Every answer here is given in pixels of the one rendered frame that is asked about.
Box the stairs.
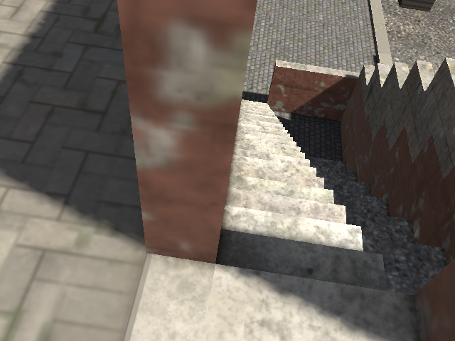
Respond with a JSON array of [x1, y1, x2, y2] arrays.
[[215, 99, 387, 291]]

